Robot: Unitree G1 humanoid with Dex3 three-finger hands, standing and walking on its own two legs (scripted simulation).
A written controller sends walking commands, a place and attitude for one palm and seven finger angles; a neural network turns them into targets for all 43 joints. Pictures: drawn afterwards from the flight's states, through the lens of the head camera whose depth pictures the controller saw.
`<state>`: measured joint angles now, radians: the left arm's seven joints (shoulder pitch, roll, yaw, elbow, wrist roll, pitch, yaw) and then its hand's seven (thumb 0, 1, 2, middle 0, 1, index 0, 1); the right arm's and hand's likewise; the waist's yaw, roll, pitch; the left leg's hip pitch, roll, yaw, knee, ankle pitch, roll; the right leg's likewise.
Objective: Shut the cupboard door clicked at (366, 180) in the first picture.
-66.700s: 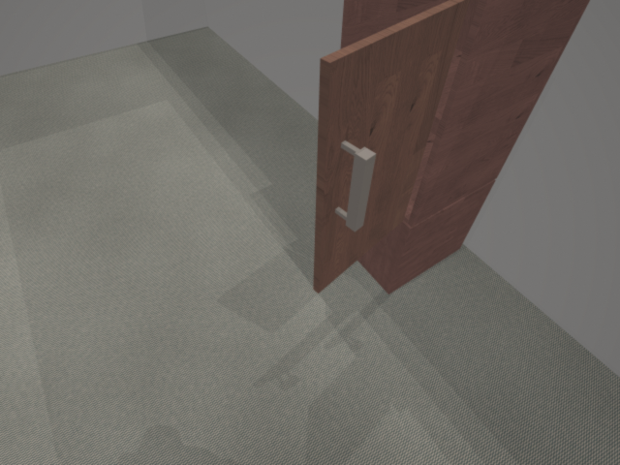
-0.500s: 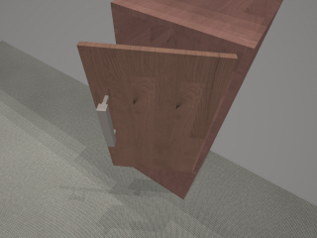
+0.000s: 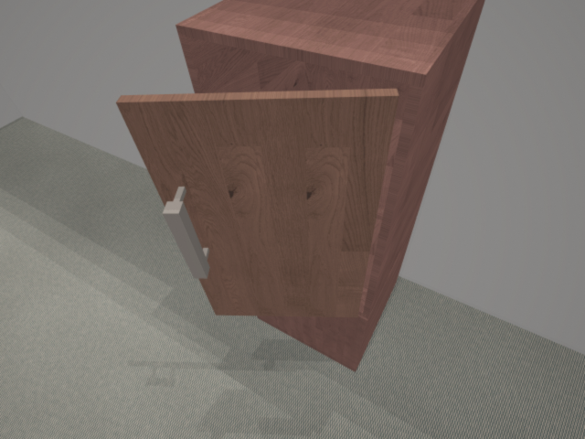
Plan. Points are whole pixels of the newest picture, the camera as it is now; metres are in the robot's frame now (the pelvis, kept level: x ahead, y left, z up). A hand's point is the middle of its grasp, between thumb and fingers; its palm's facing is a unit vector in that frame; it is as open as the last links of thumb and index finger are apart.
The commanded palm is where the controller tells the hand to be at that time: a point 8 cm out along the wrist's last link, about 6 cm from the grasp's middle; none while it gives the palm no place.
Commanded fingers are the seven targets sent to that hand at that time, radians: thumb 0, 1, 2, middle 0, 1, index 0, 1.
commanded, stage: look again from close up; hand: left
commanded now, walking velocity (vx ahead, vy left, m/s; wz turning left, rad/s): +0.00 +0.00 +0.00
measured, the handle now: (191, 234) +0.43 +0.20 +0.01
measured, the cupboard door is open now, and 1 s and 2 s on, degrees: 28 28 28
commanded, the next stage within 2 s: raise the hand and make a fist in 0.24 s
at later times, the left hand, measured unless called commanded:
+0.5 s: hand (186, 419) +0.16 +0.16 -0.05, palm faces +0.25 -0.96 -0.14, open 7.2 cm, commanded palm +0.10 +0.20 -0.06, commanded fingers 0.00 0.90 0.90 -0.35 -0.46 -0.35 -0.46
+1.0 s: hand out of the picture +0.13 +0.16 -0.04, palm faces -0.04 -1.00 -0.03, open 5.0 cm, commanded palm +0.11 +0.22 -0.03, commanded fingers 0.00 0.90 0.90 -0.81 -0.96 -0.81 -0.96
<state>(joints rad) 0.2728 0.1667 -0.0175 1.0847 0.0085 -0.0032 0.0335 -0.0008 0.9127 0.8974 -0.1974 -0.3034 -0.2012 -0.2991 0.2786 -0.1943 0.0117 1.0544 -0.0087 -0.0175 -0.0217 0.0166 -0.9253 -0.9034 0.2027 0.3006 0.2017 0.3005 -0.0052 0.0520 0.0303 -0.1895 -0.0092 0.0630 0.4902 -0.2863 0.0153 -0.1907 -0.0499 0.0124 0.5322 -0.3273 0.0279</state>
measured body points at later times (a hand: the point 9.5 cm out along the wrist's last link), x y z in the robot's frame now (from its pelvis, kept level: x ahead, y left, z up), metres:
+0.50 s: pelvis -0.01 -0.03 -0.01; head +0.01 -0.05 +0.44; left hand +0.14 +0.21 -0.04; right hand +0.09 -0.28 -0.14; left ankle -0.01 +0.11 -0.74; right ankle -0.02 -0.14 -0.74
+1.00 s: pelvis -0.07 -0.02 -0.10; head -0.01 -0.01 +0.34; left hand +0.13 +0.22 -0.03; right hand +0.15 -0.21 -0.17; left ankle -0.01 +0.11 -0.74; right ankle -0.03 -0.14 -0.74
